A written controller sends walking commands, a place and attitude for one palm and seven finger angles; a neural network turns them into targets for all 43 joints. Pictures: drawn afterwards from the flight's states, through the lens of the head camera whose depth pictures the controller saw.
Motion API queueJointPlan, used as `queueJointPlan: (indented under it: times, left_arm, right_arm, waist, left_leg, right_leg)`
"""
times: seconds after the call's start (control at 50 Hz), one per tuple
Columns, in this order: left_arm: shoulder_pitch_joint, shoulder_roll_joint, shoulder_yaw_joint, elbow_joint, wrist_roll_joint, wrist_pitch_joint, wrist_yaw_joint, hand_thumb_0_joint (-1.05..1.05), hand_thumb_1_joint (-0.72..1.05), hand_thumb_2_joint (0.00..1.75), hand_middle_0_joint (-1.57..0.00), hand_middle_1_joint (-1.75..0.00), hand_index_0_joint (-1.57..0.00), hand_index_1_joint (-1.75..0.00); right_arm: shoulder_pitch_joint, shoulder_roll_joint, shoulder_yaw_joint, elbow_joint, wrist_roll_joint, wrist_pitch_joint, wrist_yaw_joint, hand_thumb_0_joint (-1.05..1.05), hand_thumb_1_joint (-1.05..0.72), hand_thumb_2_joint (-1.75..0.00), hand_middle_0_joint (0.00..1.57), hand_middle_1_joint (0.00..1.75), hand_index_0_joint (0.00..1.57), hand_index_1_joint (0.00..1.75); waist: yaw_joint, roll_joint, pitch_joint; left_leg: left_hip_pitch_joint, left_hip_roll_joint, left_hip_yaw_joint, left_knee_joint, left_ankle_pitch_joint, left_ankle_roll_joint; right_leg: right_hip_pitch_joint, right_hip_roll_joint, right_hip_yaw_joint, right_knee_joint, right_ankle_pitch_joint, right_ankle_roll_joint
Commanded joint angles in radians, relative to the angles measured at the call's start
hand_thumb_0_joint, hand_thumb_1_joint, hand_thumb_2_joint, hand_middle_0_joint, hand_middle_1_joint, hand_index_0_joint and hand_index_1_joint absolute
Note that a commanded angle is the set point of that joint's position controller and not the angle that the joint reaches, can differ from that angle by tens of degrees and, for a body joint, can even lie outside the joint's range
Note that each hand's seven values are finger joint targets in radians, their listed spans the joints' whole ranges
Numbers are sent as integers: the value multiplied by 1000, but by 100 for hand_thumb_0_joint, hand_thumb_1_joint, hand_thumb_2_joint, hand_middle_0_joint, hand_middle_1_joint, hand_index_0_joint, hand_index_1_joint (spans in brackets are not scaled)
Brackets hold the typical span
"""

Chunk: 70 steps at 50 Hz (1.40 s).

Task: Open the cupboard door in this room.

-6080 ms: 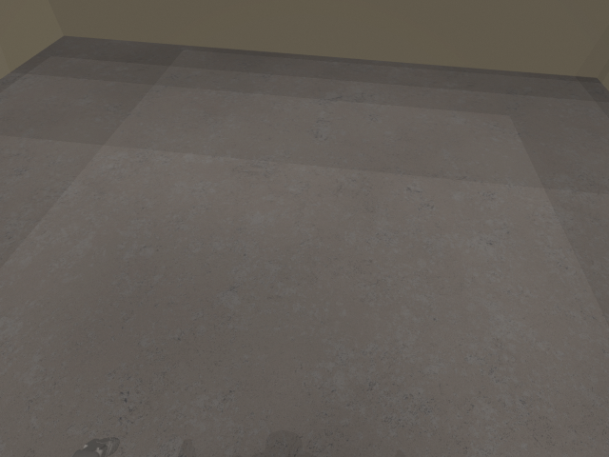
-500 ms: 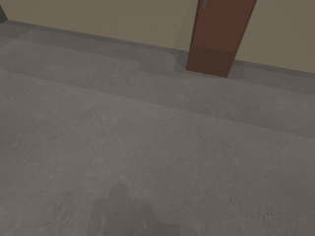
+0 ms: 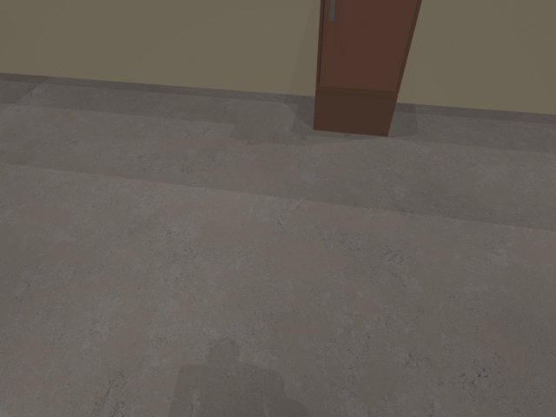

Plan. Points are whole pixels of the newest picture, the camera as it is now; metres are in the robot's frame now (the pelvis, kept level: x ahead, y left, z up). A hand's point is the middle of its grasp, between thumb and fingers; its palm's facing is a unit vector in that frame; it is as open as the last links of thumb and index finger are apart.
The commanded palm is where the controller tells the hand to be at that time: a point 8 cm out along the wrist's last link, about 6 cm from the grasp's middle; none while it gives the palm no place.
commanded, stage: turn or walk to find it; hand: left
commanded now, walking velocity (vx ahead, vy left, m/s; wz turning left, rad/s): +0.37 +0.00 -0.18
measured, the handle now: (333, 3) +1.82 -0.18 -0.03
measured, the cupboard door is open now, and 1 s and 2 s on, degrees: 0 0 0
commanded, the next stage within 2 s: stand and wait in 0.74 s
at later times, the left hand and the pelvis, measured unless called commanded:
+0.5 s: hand out of the picture +0.07 +0.15 -0.18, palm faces +0.08 -0.99 -0.12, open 7.4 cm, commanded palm none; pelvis +0.20 +0.02 -0.02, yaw -4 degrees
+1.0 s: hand (222, 252) +0.49 +0.16 -0.15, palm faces -0.01 -0.98 -0.20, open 7.4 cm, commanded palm none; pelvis +0.38 -0.01 +0.00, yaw +0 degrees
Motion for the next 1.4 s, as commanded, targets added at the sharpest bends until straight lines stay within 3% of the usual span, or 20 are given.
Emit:
queueJointPlan:
  times: [0.0, 0.04, 0.1, 0.36, 0.42, 0.44, 0.46, 0.48, 0.5, 0.56, 0.64, 0.84, 0.86, 0.9, 0.92, 0.98, 1.28, 1.3, 1.34, 1.38]
  left_arm:
    - [301, 204, 51, 49, -4, -34, 28, 0, 90, 90, -20, -30, -20, -30]
    - [238, 163, 44, 43, -8, -46, 36, 0, 90, 90, -20, -30, -20, -30]
    - [160, 84, 21, 28, -6, -66, 35, 0, 90, 90, -20, -30, -20, -30]
    - [265, 87, 15, 113, 0, -87, 50, 0, 90, 90, -20, -30, -20, -30]
    - [231, 118, 24, 110, 0, -84, 52, 0, 90, 90, -20, -30, -20, -30]
    - [220, 119, 27, 105, -6, -84, 51, 0, 90, 90, -20, -30, -20, -30]
    - [263, 77, 27, 90, -15, -82, 44, 0, 90, 90, -20, -30, -20, -30]
    - [290, 22, 16, 69, -25, -82, 30, 0, 90, 90, -20, -30, -20, -30]
    - [230, 34, 9, 36, -20, -75, 35, 0, 90, 90, -20, -30, -20, -30]
    - [62, 16, 16, 6, 0, -64, 19, 0, 90, 90, -20, -30, -20, -30]
    - [131, -21, 15, 6, 5, -25, 24, 0, 90, 90, -20, -30, -20, -30]
    - [-15, 59, 5, -64, 2, -26, 31, 0, 90, 90, -20, -30, -20, -30]
    - [23, 94, 11, -49, 3, -36, 31, 0, 90, 90, -20, -30, -20, -30]
    - [123, 224, 36, -20, 4, -48, 36, 0, 90, 90, -20, -30, -20, -30]
    - [131, 238, 44, -22, -8, -53, 34, 0, 90, 90, -20, -30, -20, -30]
    - [36, 150, 31, -33, -8, -56, 36, 0, 90, 90, -20, -30, -20, -30]
    - [89, 151, 40, 44, -6, -54, 21, 0, 90, 90, -20, -30, -20, -30]
    - [87, 124, 35, 40, -7, -51, 17, 0, 90, 90, -20, -30, -20, -30]
    - [36, 53, 15, -17, -5, -50, 11, 0, 90, 90, -20, -30, -20, -30]
    - [-23, 74, 25, -18, 0, -45, 10, 0, 90, 90, -20, -30, -20, -30]
  right_arm:
    - [-152, -65, -9, -136, 6, -25, 12, 0, -90, -90, 20, 30, 20, 30]
    - [-219, -95, -29, -142, -1, -18, 21, 0, -90, -90, 20, 30, 20, 30]
    - [-126, -55, -32, -82, -6, -15, 31, 0, -90, -90, 20, 30, 20, 30]
    - [-384, -26, -11, -192, 11, -33, 47, 0, -90, -90, 20, 30, 20, 30]
    - [-227, -60, -23, -148, 5, -46, 30, 0, -90, -90, 20, 30, 20, 30]
    - [-66, -97, -30, -99, -1, -51, 19, 0, -90, -90, 20, 30, 20, 30]
    - [80, -192, -52, -63, -13, -58, 5, 0, -90, -90, 20, 30, 20, 30]
    - [166, -278, -73, -39, -12, -54, 0, 0, -90, -90, 20, 30, 20, 30]
    - [113, -278, -71, -53, 6, -44, -3, 0, -90, -90, 20, 30, 20, 30]
    - [-60, -98, -28, -91, 3, -61, -4, 0, -90, -90, 20, 30, 20, 30]
    - [-98, -53, -17, -101, 7, -73, -6, 0, -90, -90, 20, 30, 20, 30]
    - [-59, -112, -22, -77, 4, -30, -7, 0, -90, -90, 20, 30, 20, 30]
    - [-43, -91, -17, -71, 8, -32, -4, 0, -90, -90, 20, 30, 20, 30]
    - [-17, -23, -5, -97, 11, -24, 5, 0, -90, -90, 20, 30, 20, 30]
    - [-49, -74, -8, -103, 5, -10, 3, 0, -90, -90, 20, 30, 20, 30]
    - [-98, -64, -19, -93, 3, -14, 16, 0, -90, -90, 20, 30, 20, 30]
    - [-119, -70, -20, -117, 8, -37, 31, 0, -90, -90, 20, 30, 20, 30]
    - [-40, -109, -30, -90, 9, -44, 22, 0, -90, -90, 20, 30, 20, 30]
    - [170, -258, -63, -40, -8, -46, 7, 0, -90, -90, 20, 30, 20, 30]
    - [74, -183, -40, -58, 0, -40, -3, 0, -90, -90, 20, 30, 20, 30]
  waist:
    - [152, -329, 122]
    - [114, -227, 210]
    - [33, -76, 150]
    - [60, -148, 166]
    - [-26, -134, 62]
    - [-90, -102, -40]
    - [-128, 61, -189]
    - [-119, 253, -254]
    - [-97, 194, -236]
    - [-30, 32, 81]
    - [46, 69, 24]
    - [44, 75, -3]
    - [58, 19, -22]
    - [81, -307, -20]
    - [101, -370, -20]
    - [51, -100, 57]
    - [-12, -89, 51]
    - [-45, 27, 24]
    - [-127, 359, -17]
    - [-85, 184, 84]
  left_leg:
    - [-582, 16, 23, 453, -268, 13]
    - [-621, 77, -76, 613, -102, 21]
    - [-535, 101, -63, 610, 75, -6]
    - [-466, 62, 29, 246, 168, -1]
    - [-185, -6, 66, 124, 140, 34]
    - [28, -4, 49, 62, 190, 49]
    - [310, 175, -157, 53, 237, 108]
    - [446, 421, -512, -59, 267, 214]
    - [347, 466, -574, -160, 87, 231]
    - [-49, 350, -358, -242, 160, 188]
    - [-182, 222, -123, -221, 498, 168]
    - [-82, 164, -131, -40, 437, 111]
    - [-125, 131, -109, 20, 286, 76]
    - [-399, -20, 20, 350, -274, 2]
    - [-412, 18, -66, 476, -299, 8]
    - [-442, 71, -84, 602, -77, 4]
    - [-10, 41, 76, 13, 90, -21]
    - [148, 76, 27, -34, 38, -11]
    - [289, 430, -443, -280, -202, 120]
    - [128, 421, -379, -310, -207, 140]
  right_leg:
    - [313, -373, 590, -461, -333, -170]
    - [143, -357, 606, -515, -411, -182]
    - [139, -240, 331, -448, -34, -131]
    - [261, -198, 150, -353, 627, -125]
    - [254, -186, 106, -117, 878, -102]
    - [191, -146, 77, 82, 846, -70]
    - [-6, -62, 33, 336, 544, -33]
    - [-239, 67, 19, 653, -167, -20]
    - [-307, 27, 111, 802, -203, -30]
    - [-339, -86, 114, 753, -8, -8]
    - [-163, -91, 64, 505, 35, 37]
    - [47, -19, -10, -61, 216, 47]
    - [150, -49, 28, -129, 252, 35]
    - [302, -376, 425, -290, 230, -116]
    - [243, -391, 505, -360, 148, -153]
    - [154, -301, 337, -373, 86, -152]
    - [-40, -165, 154, -267, 15, -98]
    - [-144, -121, 129, -143, 9, -72]
    - [-415, 29, -12, 369, -212, -3]
    - [-443, -58, 88, 565, -94, -21]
